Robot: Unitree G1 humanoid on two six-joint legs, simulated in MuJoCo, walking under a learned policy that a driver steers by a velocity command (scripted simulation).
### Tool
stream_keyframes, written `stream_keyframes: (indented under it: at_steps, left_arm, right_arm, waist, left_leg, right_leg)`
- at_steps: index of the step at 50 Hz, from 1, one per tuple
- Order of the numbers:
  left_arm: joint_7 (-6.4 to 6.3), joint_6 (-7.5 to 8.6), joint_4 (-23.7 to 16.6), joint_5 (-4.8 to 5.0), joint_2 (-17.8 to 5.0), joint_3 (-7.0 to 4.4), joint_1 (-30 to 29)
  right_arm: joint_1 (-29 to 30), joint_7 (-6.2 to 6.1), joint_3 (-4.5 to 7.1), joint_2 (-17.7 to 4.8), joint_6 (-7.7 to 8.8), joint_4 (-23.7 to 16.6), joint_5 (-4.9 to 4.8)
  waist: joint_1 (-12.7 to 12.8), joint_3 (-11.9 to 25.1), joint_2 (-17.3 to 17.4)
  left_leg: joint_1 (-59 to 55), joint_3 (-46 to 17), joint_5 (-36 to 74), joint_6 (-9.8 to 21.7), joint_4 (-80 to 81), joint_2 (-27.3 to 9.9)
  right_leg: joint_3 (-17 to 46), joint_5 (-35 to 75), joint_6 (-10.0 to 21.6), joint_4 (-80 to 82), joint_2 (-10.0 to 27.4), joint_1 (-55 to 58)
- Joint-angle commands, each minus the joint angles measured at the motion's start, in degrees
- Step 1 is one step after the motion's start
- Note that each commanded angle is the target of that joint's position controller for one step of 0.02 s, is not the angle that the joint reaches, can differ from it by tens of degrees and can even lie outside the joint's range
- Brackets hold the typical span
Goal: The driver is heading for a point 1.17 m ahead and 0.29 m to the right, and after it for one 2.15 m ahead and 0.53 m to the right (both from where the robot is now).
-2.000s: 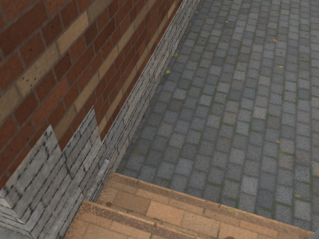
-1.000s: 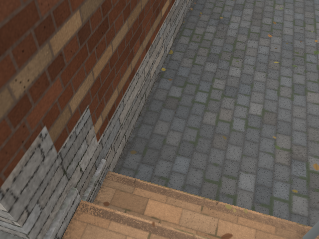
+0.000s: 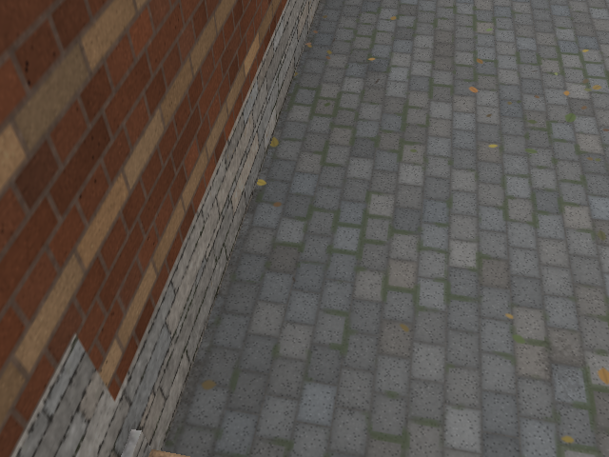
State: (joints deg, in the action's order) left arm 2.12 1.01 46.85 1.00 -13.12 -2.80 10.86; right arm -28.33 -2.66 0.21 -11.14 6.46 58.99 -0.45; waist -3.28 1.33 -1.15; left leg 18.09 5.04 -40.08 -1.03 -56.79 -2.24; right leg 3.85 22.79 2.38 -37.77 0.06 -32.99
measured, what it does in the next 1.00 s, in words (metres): goes down, turning right: right foot 0.18 m lower, then left foot 0.18 m lower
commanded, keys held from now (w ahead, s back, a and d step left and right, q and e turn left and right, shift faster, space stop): w+e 0.70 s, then w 0.30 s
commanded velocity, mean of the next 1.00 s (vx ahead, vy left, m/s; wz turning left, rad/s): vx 0.50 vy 0.00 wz -0.46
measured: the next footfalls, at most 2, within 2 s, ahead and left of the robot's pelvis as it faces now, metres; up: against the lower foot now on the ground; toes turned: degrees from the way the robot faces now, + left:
right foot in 0.08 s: +0.14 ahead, -0.09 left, -0.18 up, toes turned -2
left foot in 0.62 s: +0.47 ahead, +0.07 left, -0.36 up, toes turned -26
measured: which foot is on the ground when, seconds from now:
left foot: down 0.00-0.08, up 0.10-0.60, down 0.62-1.00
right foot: up 0.00-0.06, down 0.08-0.62, up 0.64-1.00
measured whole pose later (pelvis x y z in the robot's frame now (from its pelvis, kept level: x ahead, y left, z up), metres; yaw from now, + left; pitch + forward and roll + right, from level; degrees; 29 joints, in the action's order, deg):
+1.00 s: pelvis +0.49 -0.03 -0.32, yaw -28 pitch +1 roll +1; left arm 1.1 2.6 42.6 1.2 -13.9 -3.7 8.0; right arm -33.3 -2.3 1.5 -8.0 4.7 57.7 0.0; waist -3.1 2.2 -2.1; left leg 8.1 2.8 -30.5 3.4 -37.6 3.1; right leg 9.0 25.6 2.6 -47.7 5.5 -46.3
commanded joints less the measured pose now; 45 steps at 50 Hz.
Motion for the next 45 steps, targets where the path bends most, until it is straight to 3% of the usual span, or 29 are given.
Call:
stream_keyframes:
  at_steps: [1, 2, 4, 5, 6, 8, 9, 10, 11, 13, 14, 16, 18, 20, 21, 22, 25, 28, 30, 31, 32, 33, 35, 36, 38, 40, 42, 44, 45]
  left_arm:
    - [-0.18, -1.09, 0.2, 0.33, -1.8, -0.79, 4.8]
    - [-0.21, -0.87, 0.4, 0.15, -1.5, -0.75, 6.2]
    - [0.24, 0.22, 6.0, -1.97, -3.3, -2.45, 23.9]
    - [0.92, 0.87, 8.7, -2.79, -7.7, -2.92, 30.7]
    - [0.94, 1.1, 7.0, -1.63, -9.0, -2.31, 27.9]
    - [0.85, 0.04, 3.2, 0.16, -9.4, -2.53, 21.0]
    - [0.27, 1.11, 3.8, -1.36, -12.0, -3.25, 17.5]
    - [0.08, 1.85, 0.9, -0.62, -2.8, -0.11, 10.3]
    - [-0.5, 2.98, 0.3, -0.97, -3.6, -0.18, 7.6]
    - [-2.97, 3.44, -0.3, -0.08, -5.2, -0.43, 7.9]
    - [-3.94, 3.1, 1.0, -1.13, -6.1, -1.03, 10.8]
    - [-4.28, 2.85, 1.6, -2.12, -5.9, -1.23, 13.9]
    - [-5.01, 3.35, 4.4, 0.79, -2.5, -0.85, 23.1]
    - [-6.98, 2.89, 1.9, 1.02, -2.6, -0.45, 19.0]
    - [-6.99, 2.49, 1.6, 0.27, -3.0, -0.41, 16.1]
    - [-6.77, 1.97, 1.7, -0.04, -4.2, -0.84, 14.9]
    - [-6.12, 0.5, 0.7, 1.38, -2.8, -0.72, 15.4]
    - [-7.95, -1.22, -0.1, 0.66, -3.6, -0.89, 16.7]
    - [-7.02, -1.54, 1.2, 0.99, -1.7, 0.11, 16.7]
    - [-4.84, -0.59, 3.2, 0.77, 0.7, 0.6, 19.1]
    - [-2.56, 0.78, 5.2, 1.11, 5.0, 1.13, 24.3]
    - [-2.03, 1.94, 2.5, 3.63, 2.3, 1.11, 28.4]
    - [-3.98, 2.22, -3.1, 4.42, -3.5, 0.41, 16.7]
    - [-5.21, 0.81, -3.8, 4.54, -5.3, -0.24, 10.5]
    - [-6.34, -0.69, -4.2, 3.54, -6.1, -1.18, 7.1]
    - [-5.74, 0.61, -4.0, 2.19, -5.2, -1.78, 8.8]
    - [-4.71, 1.16, -5.2, -0.19, -0.6, -0.79, 5.2]
    - [-3.56, 1.07, -4.7, 0.8, -0.6, -0.7, 6.2]
    - [-2.97, 1.41, -5.8, 1.24, -2.1, -1.06, 2.4]
  right_arm:
    - [0.8, -0.33, 1.5, -5.8, -0.11, -2.0, -0.48]
    - [0.9, -0.33, 1.39, -4.7, -0.99, -1.5, -1.92]
    - [1.6, 0.29, 1.77, -5.6, -1.98, -0.4, -1.68]
    - [-0.6, 1.77, 1.27, -1.5, -0.62, -2.9, 0.38]
    - [-5.7, 3.01, 1.21, -4.2, 1.13, -6.5, -0.52]
    - [1.1, 2.75, 2.57, -9.3, 1.49, -11.1, -0.42]
    - [5.6, 1.77, 2.38, -6.7, 1.3, -13.5, -2.43]
    - [10.9, 0.19, 3.91, -10.1, -0.27, -14.1, -2.82]
    - [11.0, -0.12, 3.16, -7.9, -1.14, -14.5, -1.55]
    - [13.8, -1.02, 3.45, -6.1, -2.19, -16.2, 2.44]
    - [14.1, -1.06, 3.07, -4.2, -2.49, -16.4, 2.84]
    - [9.8, 0.27, 3.59, -5.4, -2.31, -14.7, 1.33]
    - [21.2, 1.16, 4.18, -7.9, -1.11, -18.7, 0.25]
    - [28.2, 2.68, 3.46, -7.6, 0.88, -21.6, 2.64]
    - [26.6, 3.5, 3.14, -4.1, 0.91, -20.9, 3.87]
    - [24.3, 3.88, 3.28, -3.1, 0.31, -21.0, 3.32]
    - [25.0, 3.12, 3.23, -3.2, -1.53, -25.0, 0.7]
    - [22.8, 4.24, 4.69, -6.7, -0.86, -24.6, 0.08]
    - [8.4, 4.48, 6.28, -8.1, -0.72, -19.0, 1.0]
    - [-3.6, 4.35, 6.81, -8.6, -1.4, -15.1, 0.75]
    - [-13.4, 4.72, 5.95, -8.5, -2.05, -12.2, 1.67]
    - [-13.4, 5.25, 5.95, -11.1, -2.4, -11.4, 0.75]
    - [-9.0, 4.98, 7.7, -15.7, -3.72, -9.6, -0.36]
    - [-2.4, 4.46, 5.79, -9.6, -3.83, -10.2, 0.76]
    - [8.2, 3.99, 2.56, -3.3, -2.1, -10.5, 1.16]
    - [10.1, 2.96, 2.18, -3.1, -0.89, -9.9, 2.05]
    - [4.6, 1.25, 2.92, -5.8, -1.32, -6.6, 2.31]
    - [1.8, 0.92, 3.64, -8.1, -1.37, -5.0, 1.82]
    - [-2.0, 0.39, 3.58, -5.9, -1.12, -3.4, 0.47]
  waist:
    - [2.4, -4.2, 5.0]
    - [2.4, -7.2, 4.4]
    - [10.8, -1.3, 1.3]
    - [10.9, 2.1, -18.2]
    - [5.7, 8.4, -23.1]
    - [4.2, 8.9, -8.0]
    - [2.7, 9.2, -4.0]
    - [-0.4, 0.7, 10.0]
    - [-1.4, -1.1, 3.1]
    - [-1.0, -4.9, 2.1]
    - [-0.5, -2.0, 0.3]
    - [-0.8, 1.3, -1.2]
    - [4.3, -2.7, -1.0]
    - [4.6, -6.3, 2.5]
    - [4.5, -4.2, 0.4]
    - [4.4, -3.4, -1.3]
    - [5.8, -5.0, -4.5]
    - [7.1, -4.6, -6.3]
    - [2.0, -1.5, -3.2]
    - [-2.2, 1.1, 2.1]
    - [-4.4, 7.6, 14.0]
    - [-1.2, 10.0, 24.8]
    - [0.0, 7.3, 19.6]
    - [1.5, 0.1, 7.5]
    - [6.6, -11.8, 2.9]
    - [8.8, -12.0, 4.2]
    - [6.4, -7.7, 8.9]
    - [7.0, -3.8, 6.9]
    - [5.0, -3.8, 5.0]
  left_leg:
    - [15.5, -2.0, 10.8, 6.3, 1.3, -6.8]
    - [7.7, -2.5, 15.1, 5.2, -3.8, -7.1]
    - [6.4, -0.6, 34.5, 5.7, -35.4, -4.3]
    - [31.1, 1.5, -3.5, 4.0, -64.3, 2.0]
    - [42.2, -7.2, -2.0, 5.2, -65.2, 0.2]
    - [46.2, -8.9, 6.5, 3.1, -65.2, -0.6]
    - [49.3, -13.5, 14.7, 2.6, -55.8, -2.6]
    - [49.1, -14.5, 23.9, 2.2, -43.0, -5.3]
    - [45.3, -16.1, 25.4, 1.7, -35.9, -5.9]
    - [36.2, -14.5, 31.2, -3.0, -14.7, -5.3]
    - [30.6, -13.4, 34.6, -3.6, -11.0, -4.4]
    - [29.7, -12.8, 41.0, -2.6, -13.5, -3.0]
    - [44.8, -17.9, 50.0, -0.3, 1.2, -3.2]
    - [27.5, -13.5, 69.8, 1.4, 21.5, 0.1]
    - [11.6, -10.1, 79.0, 1.5, 21.1, 2.5]
    - [4.0, -8.8, 81.3, 0.8, 19.6, 3.5]
    - [7.3, -12.6, 63.2, -0.2, 25.4, 2.9]
    - [7.9, -17.7, 63.3, 1.0, 38.9, -2.9]
    - [-8.7, -12.5, 64.0, 2.5, 44.5, -4.0]
    - [-25.8, -15.1, 65.7, 4.1, 38.3, -8.3]
    - [-46.0, -13.5, 80.2, 4.7, 14.6, -11.6]
    - [-48.3, -23.2, 81.9, 7.7, 13.4, -18.2]
    - [-33.3, -37.4, 23.6, 16.5, 31.5, -23.9]
    - [-18.7, -39.9, 6.1, 17.1, 40.0, -22.0]
    - [2.9, -33.7, 6.1, 13.1, 40.3, -15.9]
    - [12.7, -20.9, 19.7, 9.6, 40.8, -8.9]
    - [7.1, -19.2, 35.3, 11.9, 40.7, -8.6]
    - [-0.6, -19.1, 46.9, 13.2, 35.8, -9.8]
    - [-8.7, -19.7, 43.0, 12.3, 32.7, -10.0]
  right_leg:
    - [-6.8, 5.9, -1.1, 2.5, -1.8, 18.7]
    - [-4.0, 0.7, 0.3, 14.6, 1.5, 13.7]
    - [-5.5, 0.3, 6.4, 23.3, 1.4, 31.1]
    - [3.1, 23.4, 11.1, 5.9, 7.0, 50.4]
    - [14.0, 26.8, 14.3, -2.8, 12.0, 57.7]
    - [23.8, 6.8, 19.1, 4.9, 16.0, 46.7]
    - [40.2, -18.4, 22.3, 11.1, 22.9, 40.9]
    - [36.5, -27.1, 17.5, 12.8, 18.2, 30.1]
    - [39.0, -25.9, 17.0, 10.8, 17.9, 22.3]
    - [27.6, -20.3, 16.1, 12.2, 10.1, 11.7]
    - [25.5, -18.7, 16.3, 11.7, 7.5, 10.2]
    - [24.9, -10.6, 16.5, 8.6, 7.5, 13.8]
    - [28.5, -24.5, 14.7, 3.8, 6.1, 27.5]
    - [18.9, -37.1, 10.6, 1.3, -1.1, 9.8]
    - [16.5, -42.4, 9.6, 2.1, -3.3, -1.4]
    - [15.5, -45.4, 9.8, 1.7, -4.0, -6.8]
    - [20.1, -46.3, 10.8, -6.7, -4.0, 2.7]
    - [24.9, -43.0, 10.0, -18.2, -2.9, 16.8]
    - [19.8, -40.4, 7.7, -36.0, -6.3, 13.4]
    - [16.3, -60.7, 5.0, -52.7, -9.4, -0.9]
    - [13.0, -79.7, 2.6, -77.5, -14.5, -21.5]
    - [13.3, -74.2, 0.3, -88.3, -11.9, -32.4]
    - [3.7, -57.6, -0.9, -83.8, -3.5, -37.6]
    - [2.0, -50.3, -0.1, -82.1, 0.0, -34.8]
    - [9.4, -37.1, 1.1, -66.2, 3.4, -28.9]
    - [10.4, -23.7, 0.4, -43.2, 3.3, -18.6]
    - [5.8, -15.5, -1.2, -31.2, 5.0, -15.5]
    - [4.8, -11.2, -0.9, -30.8, 5.5, -17.3]
    - [8.8, -7.2, -0.2, -25.1, 6.5, -23.4]
Velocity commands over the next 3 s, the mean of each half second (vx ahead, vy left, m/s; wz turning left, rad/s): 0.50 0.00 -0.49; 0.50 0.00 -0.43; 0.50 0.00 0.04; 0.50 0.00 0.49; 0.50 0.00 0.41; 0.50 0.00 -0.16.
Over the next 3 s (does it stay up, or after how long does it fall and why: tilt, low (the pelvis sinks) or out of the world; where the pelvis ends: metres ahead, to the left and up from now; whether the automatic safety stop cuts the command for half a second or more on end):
stays up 1.57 -0.34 -0.46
